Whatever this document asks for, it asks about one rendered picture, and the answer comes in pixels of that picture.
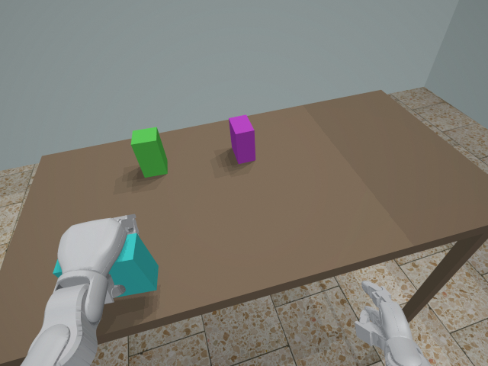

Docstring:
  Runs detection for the robot right forearm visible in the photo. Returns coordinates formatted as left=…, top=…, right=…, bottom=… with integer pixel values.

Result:
left=384, top=337, right=431, bottom=366

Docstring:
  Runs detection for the table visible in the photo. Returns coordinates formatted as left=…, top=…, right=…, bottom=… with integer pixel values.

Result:
left=0, top=90, right=488, bottom=366

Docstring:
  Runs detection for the robot right hand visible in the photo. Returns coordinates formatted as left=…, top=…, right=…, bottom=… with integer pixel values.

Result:
left=355, top=281, right=413, bottom=351

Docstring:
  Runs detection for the sponge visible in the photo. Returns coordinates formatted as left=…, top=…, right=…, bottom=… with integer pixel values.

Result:
left=53, top=233, right=159, bottom=297

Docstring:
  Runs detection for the robot left hand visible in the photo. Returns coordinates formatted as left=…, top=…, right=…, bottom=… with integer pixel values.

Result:
left=57, top=214, right=139, bottom=304

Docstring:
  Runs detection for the robot left forearm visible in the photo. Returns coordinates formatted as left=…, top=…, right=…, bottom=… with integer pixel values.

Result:
left=20, top=269, right=108, bottom=366

